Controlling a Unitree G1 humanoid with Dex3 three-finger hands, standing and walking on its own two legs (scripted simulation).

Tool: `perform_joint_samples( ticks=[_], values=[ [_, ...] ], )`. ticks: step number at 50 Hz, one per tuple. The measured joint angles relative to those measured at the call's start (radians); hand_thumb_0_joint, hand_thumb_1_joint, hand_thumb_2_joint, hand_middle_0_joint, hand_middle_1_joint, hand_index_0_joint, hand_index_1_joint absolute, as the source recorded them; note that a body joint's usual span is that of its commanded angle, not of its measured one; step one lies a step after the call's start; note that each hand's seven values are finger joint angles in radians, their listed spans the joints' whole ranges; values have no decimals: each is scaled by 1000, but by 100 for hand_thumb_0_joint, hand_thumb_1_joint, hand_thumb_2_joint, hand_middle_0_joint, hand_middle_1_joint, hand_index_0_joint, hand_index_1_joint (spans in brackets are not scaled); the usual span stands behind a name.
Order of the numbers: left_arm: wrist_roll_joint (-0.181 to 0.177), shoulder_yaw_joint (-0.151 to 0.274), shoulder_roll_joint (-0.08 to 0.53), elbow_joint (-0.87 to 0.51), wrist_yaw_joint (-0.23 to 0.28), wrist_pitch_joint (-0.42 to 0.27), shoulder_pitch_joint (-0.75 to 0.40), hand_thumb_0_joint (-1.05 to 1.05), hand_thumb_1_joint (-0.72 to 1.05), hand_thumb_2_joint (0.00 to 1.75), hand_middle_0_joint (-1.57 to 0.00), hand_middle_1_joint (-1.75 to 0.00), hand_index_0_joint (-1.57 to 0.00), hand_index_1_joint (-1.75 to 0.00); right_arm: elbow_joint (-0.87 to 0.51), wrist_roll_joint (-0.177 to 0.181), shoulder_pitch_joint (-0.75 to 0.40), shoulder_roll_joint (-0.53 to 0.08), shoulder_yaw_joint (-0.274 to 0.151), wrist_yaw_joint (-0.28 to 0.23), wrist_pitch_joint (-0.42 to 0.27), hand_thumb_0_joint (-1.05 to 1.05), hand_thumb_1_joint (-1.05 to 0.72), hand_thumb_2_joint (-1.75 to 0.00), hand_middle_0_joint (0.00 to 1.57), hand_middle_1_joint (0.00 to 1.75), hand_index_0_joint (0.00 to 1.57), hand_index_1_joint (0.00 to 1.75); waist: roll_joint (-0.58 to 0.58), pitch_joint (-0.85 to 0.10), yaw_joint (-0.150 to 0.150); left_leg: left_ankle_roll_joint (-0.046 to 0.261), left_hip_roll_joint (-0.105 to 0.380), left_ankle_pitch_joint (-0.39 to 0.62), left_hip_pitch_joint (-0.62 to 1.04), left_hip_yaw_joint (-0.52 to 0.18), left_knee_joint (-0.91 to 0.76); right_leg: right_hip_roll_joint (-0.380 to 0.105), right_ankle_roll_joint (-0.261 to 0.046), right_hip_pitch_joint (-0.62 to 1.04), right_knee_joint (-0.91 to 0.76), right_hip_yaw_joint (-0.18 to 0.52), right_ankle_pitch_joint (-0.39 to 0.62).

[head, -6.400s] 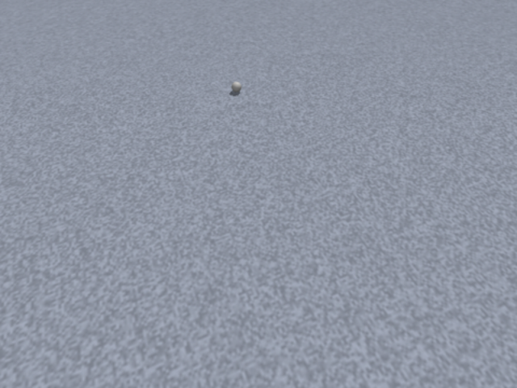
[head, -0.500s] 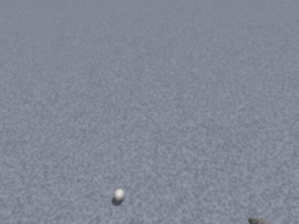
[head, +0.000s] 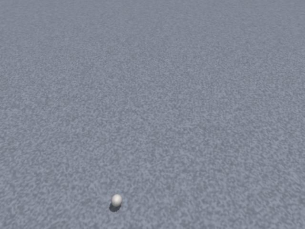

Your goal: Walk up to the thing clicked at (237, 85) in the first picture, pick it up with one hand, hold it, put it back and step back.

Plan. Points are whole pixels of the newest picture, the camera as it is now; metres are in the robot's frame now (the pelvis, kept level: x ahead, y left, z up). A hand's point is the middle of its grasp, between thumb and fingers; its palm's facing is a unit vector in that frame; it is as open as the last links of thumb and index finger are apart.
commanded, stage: walk up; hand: left
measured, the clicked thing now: (116, 200) +0.42 +0.24 -0.75
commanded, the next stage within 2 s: stand in 0.32 s
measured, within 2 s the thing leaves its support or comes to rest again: neither
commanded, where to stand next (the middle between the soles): +0.04 -0.02 m, yaw +0 degrees
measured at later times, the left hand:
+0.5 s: hand out of the picture +0.08 +0.25 -0.16, palm faces -0.01 -0.94 -0.33, open 7.4 cm
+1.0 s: hand out of the picture +0.06 +0.26 -0.16, palm faces -0.01 -0.94 -0.34, open 7.4 cm
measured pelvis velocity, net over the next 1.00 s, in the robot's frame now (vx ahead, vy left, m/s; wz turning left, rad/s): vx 0.00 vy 0.00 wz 0.02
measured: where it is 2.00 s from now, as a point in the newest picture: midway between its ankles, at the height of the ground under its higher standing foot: outside the picture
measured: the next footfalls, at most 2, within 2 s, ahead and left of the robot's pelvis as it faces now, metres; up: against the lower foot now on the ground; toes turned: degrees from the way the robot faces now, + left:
none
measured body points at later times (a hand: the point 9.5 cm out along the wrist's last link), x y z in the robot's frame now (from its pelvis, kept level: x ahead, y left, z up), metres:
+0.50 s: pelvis +0.00 +0.00 +0.00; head +0.01 +0.00 +0.45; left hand +0.08 +0.30 -0.13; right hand +0.09 -0.30 -0.13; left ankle +0.01 +0.13 -0.75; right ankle -0.01 -0.13 -0.75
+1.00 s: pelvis +0.00 +0.00 +0.00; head +0.02 +0.00 +0.45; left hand +0.07 +0.30 -0.13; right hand +0.08 -0.30 -0.13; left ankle +0.01 +0.13 -0.75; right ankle -0.01 -0.13 -0.75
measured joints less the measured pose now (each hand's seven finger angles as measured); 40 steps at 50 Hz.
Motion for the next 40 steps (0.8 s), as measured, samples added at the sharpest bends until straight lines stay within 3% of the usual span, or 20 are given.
perform_joint_samples(
  ticks=[16, 40],
  values=[
    [4, 0, -1, 7, 4, -2, 27, 1, 90, 90, -20, -30, -21, -30, -14, 0, -23, 1, -4, 3, 2, 0, -90, -90, 20, 30, 20, 30, 6, -7, 15, 2, -2, -5, 10, 0, -5, -2, 3, 13, -10, 0, -2],
    [4, -3, 6, -9, 5, -3, 33, 1, 90, 90, -21, -30, -21, -30, -18, 2, -27, -2, 6, 5, 9, 0, -91, -90, 20, 30, 20, 30, 4, -3, 13, 0, -3, 19, 1, -11, -29, -2, 2, 11, -40, -11, 20]
  ],
)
